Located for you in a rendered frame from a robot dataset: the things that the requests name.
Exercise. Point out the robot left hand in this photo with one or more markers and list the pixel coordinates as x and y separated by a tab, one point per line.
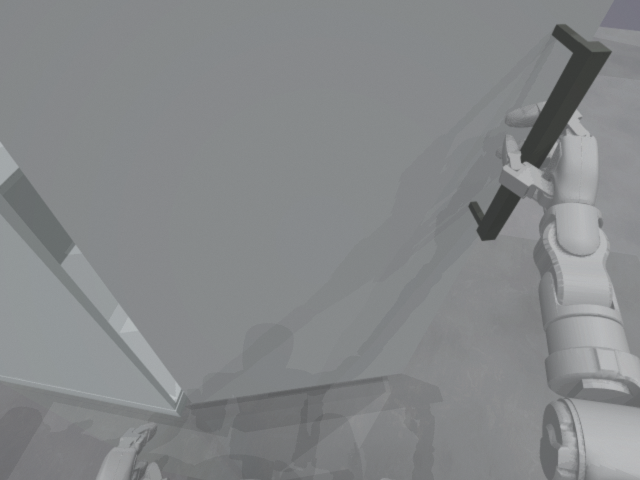
120	463

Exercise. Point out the fridge door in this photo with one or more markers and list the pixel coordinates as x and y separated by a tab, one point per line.
275	192

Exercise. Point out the handle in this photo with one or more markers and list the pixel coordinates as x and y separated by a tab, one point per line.
583	67

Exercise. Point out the right robot forearm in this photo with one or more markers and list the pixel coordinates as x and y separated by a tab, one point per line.
589	357

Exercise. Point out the right robot upper arm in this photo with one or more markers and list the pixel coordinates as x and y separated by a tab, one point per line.
589	440

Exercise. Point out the robot right hand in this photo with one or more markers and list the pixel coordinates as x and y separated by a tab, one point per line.
572	165

